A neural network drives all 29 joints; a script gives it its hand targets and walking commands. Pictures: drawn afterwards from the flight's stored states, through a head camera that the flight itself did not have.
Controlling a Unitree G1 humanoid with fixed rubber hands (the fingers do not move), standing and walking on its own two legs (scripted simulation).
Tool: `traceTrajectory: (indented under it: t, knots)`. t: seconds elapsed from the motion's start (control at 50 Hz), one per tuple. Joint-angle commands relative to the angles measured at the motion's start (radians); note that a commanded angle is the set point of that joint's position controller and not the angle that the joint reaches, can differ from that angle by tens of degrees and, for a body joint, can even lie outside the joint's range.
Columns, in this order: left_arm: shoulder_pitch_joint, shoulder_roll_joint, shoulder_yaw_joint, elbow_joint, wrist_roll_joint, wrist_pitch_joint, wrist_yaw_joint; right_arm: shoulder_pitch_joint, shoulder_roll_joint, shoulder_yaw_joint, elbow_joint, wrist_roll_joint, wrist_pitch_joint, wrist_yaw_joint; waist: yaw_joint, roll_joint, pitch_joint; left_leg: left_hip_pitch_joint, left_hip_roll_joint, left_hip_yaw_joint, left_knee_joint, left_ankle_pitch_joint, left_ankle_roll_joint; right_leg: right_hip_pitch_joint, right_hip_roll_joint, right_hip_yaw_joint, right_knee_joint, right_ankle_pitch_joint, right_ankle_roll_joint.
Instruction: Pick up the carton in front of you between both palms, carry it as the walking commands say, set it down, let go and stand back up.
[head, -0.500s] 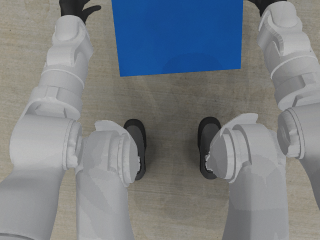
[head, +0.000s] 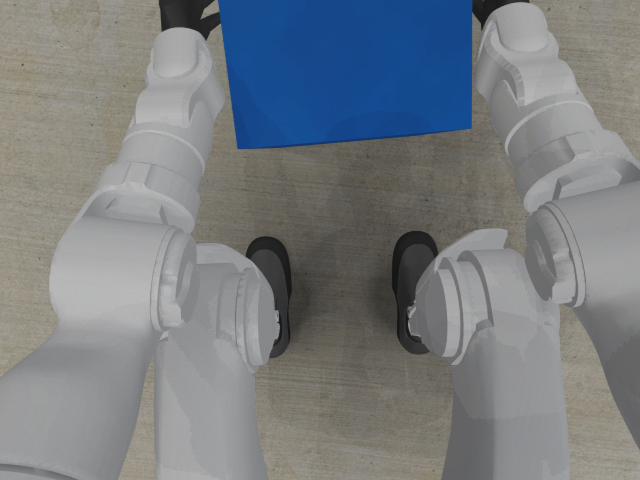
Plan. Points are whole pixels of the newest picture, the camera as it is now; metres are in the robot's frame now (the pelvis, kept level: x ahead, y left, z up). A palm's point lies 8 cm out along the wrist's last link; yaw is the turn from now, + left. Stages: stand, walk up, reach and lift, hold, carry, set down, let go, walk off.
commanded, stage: reach and lift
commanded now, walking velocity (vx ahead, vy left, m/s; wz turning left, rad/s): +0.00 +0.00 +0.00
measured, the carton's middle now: (342, 51) +0.51 -0.02 -0.25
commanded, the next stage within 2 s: none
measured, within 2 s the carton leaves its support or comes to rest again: leaves its support in 0.14 s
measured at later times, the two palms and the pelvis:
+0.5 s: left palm (116, 1) +0.50 +0.12 -0.02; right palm out of the picture +0.49 -0.18 -0.02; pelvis +0.00 +0.01 +0.05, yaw -3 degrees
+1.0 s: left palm out of the picture +0.47 +0.12 +0.14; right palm out of the picture +0.46 -0.18 +0.13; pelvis +0.04 +0.01 +0.18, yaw -3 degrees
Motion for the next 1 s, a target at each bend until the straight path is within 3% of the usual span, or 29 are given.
traceTrajectory:
  t: [0.0, 0.06, 0.18, 0.28, 0.32, 0.4, 0.48, 0.58, 0.74, 0.86, 0.98]
  knots:
    - [-0.470, -0.741, -0.164, -0.179, 0.066, 0.031, -0.190, -0.508, 0.742, 0.147, -0.230, -0.040, 0.026, 0.197, -0.007, -0.054, -1.052, 0.514, -0.110, 0.049, -0.118, 0.171, 0.014, 0.536, 0.104, -0.029, -0.152, 0.177, 0.002]
    - [-0.504, -0.860, -0.189, -0.251, 0.047, 0.055, -0.215, -0.552, 0.856, 0.170, -0.314, -0.018, 0.046, 0.218, -0.005, -0.059, -1.185, 0.587, -0.124, 0.071, -0.099, 0.210, 0.011, 0.607, 0.116, -0.051, -0.129, 0.220, 0.003]
    - [-0.499, -1.060, -0.303, -0.481, -0.041, 0.105, -0.208, -0.570, 1.016, 0.276, -0.609, 0.043, 0.090, 0.205, -0.039, -0.075, -1.645, 0.805, -0.147, 0.099, -0.094, 0.367, -0.002, 0.895, 0.139, -0.084, -0.125, 0.403, 0.013]
    - [-0.487, -1.130, -0.334, -0.674, 0.016, 0.180, -0.242, -0.427, 1.136, 0.237, -0.699, -0.027, 0.189, 0.230, -0.042, -0.071, -1.639, 0.732, -0.165, 0.109, -0.160, 0.270, -0.003, 0.932, 0.157, -0.080, -0.186, 0.356, 0.014]
    - [-0.448, -1.157, -0.299, -0.652, 0.073, 0.215, -0.258, -0.385, 1.194, 0.207, -0.682, -0.074, 0.224, 0.251, -0.027, -0.067, -1.518, 0.700, -0.167, 0.103, -0.207, 0.172, 0.007, 0.824, 0.163, -0.085, -0.229, 0.242, 0.016]
    - [-0.324, -1.185, -0.125, -0.484, 0.237, 0.286, -0.293, -0.297, 1.272, 0.086, -0.516, -0.186, 0.292, 0.302, 0.026, -0.064, -1.223, 0.583, -0.162, 0.098, -0.303, 0.004, 0.026, 0.643, 0.167, -0.079, -0.325, 0.040, 0.009]
    - [-0.296, -1.229, -0.040, -0.434, 0.322, 0.331, -0.323, -0.255, 1.275, -0.041, -0.439, -0.304, 0.332, 0.328, 0.003, -0.046, -1.215, 0.593, -0.161, 0.085, -0.392, -0.022, 0.023, 0.667, 0.171, -0.083, -0.400, 0.007, -0.001]
    - [-0.258, -1.284, -0.058, -0.445, 0.333, 0.355, -0.341, -0.231, 1.305, -0.043, -0.469, -0.338, 0.350, 0.338, -0.016, -0.031, -1.325, 0.691, -0.169, 0.078, -0.467, 0.018, 0.014, 0.767, 0.169, -0.081, -0.480, 0.053, -0.002]
    - [-0.143, -1.347, -0.191, -0.542, 0.280, 0.378, -0.355, -0.138, 1.382, 0.102, -0.600, -0.277, 0.375, 0.349, -0.016, -0.048, -1.464, 0.873, -0.171, 0.065, -0.565, 0.133, 0.005, 0.960, 0.174, -0.071, -0.579, 0.175, 0.017]
    - [-0.032, -1.372, -0.279, -0.590, 0.243, 0.387, -0.358, -0.018, 1.411, 0.179, -0.643, -0.247, 0.386, 0.345, -0.019, -0.041, -1.432, 0.983, -0.172, 0.046, -0.649, 0.183, -0.002, 1.065, 0.176, -0.056, -0.662, 0.230, 0.021]
    - [0.082, -1.382, -0.303, -0.594, 0.247, 0.382, -0.357, 0.096, 1.429, 0.203, -0.649, -0.249, 0.383, 0.340, -0.016, -0.035, -1.336, 1.082, -0.169, 0.029, -0.751, 0.196, -0.002, 1.169, 0.174, -0.033, -0.764, 0.245, 0.020]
